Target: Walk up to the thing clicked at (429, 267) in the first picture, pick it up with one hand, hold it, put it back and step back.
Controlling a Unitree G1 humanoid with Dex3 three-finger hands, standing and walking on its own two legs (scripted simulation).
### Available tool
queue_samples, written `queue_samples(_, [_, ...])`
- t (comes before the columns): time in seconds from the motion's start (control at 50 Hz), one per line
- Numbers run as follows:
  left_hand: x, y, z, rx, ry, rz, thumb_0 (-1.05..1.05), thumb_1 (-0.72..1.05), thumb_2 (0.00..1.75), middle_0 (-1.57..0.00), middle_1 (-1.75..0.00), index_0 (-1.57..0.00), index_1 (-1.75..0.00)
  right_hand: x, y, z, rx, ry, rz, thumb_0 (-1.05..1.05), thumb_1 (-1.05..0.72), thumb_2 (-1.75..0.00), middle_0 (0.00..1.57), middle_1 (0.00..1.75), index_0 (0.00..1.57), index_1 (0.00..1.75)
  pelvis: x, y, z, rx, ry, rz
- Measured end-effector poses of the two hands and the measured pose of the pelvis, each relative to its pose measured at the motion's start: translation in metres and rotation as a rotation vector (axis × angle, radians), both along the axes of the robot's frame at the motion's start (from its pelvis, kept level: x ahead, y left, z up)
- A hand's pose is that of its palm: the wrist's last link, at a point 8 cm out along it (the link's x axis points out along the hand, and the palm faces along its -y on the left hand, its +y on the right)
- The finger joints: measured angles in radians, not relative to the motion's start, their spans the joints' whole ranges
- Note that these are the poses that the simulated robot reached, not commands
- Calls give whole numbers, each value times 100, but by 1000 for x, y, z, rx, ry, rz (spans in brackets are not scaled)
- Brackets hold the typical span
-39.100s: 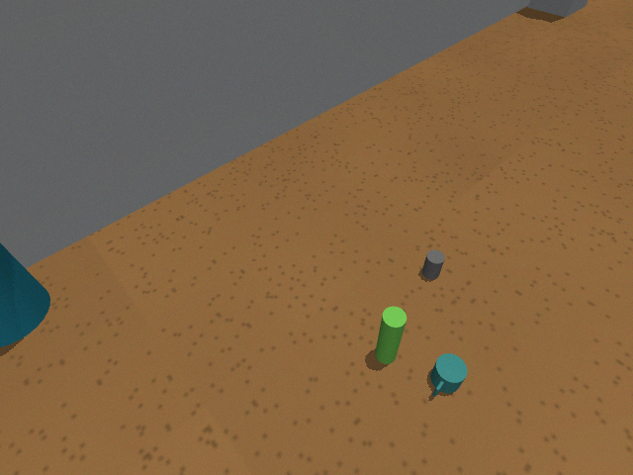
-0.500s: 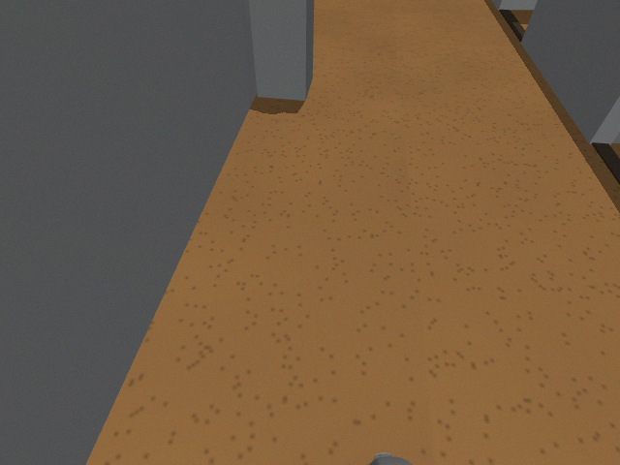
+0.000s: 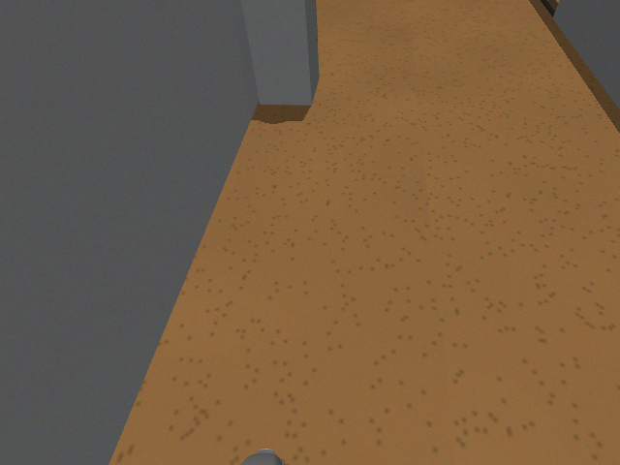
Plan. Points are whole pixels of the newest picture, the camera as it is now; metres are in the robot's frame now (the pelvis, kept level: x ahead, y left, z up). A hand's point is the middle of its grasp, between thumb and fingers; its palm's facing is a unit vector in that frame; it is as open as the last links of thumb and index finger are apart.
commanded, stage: walk up
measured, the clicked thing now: out of the picture -0.76 -0.36 -0.72
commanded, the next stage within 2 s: none
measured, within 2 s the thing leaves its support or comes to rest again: neither
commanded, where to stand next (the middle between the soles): +0.60 +0.00 m, yaw +1 degrees
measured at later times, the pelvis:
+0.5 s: pelvis +0.21 +0.02 +0.00, yaw +0 degrees
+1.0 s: pelvis +0.38 -0.03 +0.00, yaw +2 degrees
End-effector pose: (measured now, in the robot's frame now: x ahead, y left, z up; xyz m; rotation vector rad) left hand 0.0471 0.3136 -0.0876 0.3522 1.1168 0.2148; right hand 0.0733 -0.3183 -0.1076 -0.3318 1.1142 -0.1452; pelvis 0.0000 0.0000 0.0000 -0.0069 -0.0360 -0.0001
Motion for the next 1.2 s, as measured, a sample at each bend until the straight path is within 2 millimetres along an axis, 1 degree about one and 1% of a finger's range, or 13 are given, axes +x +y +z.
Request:
queue_samples(0.14, [38,29,-31,-24,59,43,0,90,90,-21,-30,-21,-30,90,19,3,-51,12,58,1,-91,-90,20,30,20,30,73,19,-16,-31,11,24])
queue_samples(0.2, [63,40,-47,-29,101,54,1,90,90,-21,-30,-20,-30,127,32,4,-72,-32,71,1,-90,-90,20,30,20,30,102,30,-23,4,7,18])
queue_samples(0.24, [83,41,-48,-37,120,42,1,90,90,-21,-30,-20,-30,144,40,9,-67,-70,53,1,-90,-90,20,30,20,30,118,35,-21,-7,1,16])
queue_samples(0.34, [144,39,-36,-52,79,4,1,91,90,-21,-30,-20,-30,164,49,23,-52,-83,2,1,-90,-90,21,30,20,30,157,36,-6,0,-14,11])
queue_samples(0.46, [208,33,-20,-40,32,-29,0,91,90,-21,-30,-20,-30,180,38,18,-37,-30,-18,1,-90,-90,21,30,20,30,200,28,-1,19,-22,0])
queue_samples(0.56, [260,18,-11,-4,22,-59,0,91,90,-21,-30,-20,-30,201,13,-1,-14,-2,-46,1,-90,-90,21,30,20,30,239,10,-8,44,-19,-14])
queue_samples(0.66, [309,-6,-7,52,-36,-53,0,91,90,-21,-30,-20,-30,237,-16,-33,6,42,-57,1,-90,-90,21,30,20,30,281,-16,-24,18,-23,-2])
queue_samples(0.72, [321,-19,3,57,-70,-30,0,90,90,-21,-30,-20,-30,264,-20,-35,26,65,-30,1,-90,-90,20,30,20,30,299,-25,-18,39,-27,-1])
queue_samples(0.78, [324,-28,13,57,-57,-4,0,90,90,-21,-30,-20,-30,294,-22,-28,44,46,-13,1,-91,-90,20,30,20,30,315,-30,-7,42,-27,0])
queue_samples(0.92, [330,-31,15,53,5,33,0,90,90,-21,-30,-21,-30,346,-27,-14,40,38,13,1,-91,-90,20,30,20,30,353,-34,1,16,-21,18])
queue_samples(1.0, [338,-23,7,41,21,64,0,90,90,-21,-30,-21,-30,373,-24,-9,16,66,40,1,-91,-90,20,30,20,30,376,-30,0,-1,-20,40])
queue_samples(1.08, [350,-9,-7,24,46,90,0,90,90,-21,-30,-21,-30,410,-13,-3,-10,67,72,1,-91,-90,20,30,20,30,403,-20,-5,-17,-14,58])
queue_samples(1.2, [387,16,-38,-9,90,105,1,90,90,-21,-30,-20,-30,477,14,4,-60,-16,113,1,-90,-90,20,30,20,30,447,6,-19,9,-10,69])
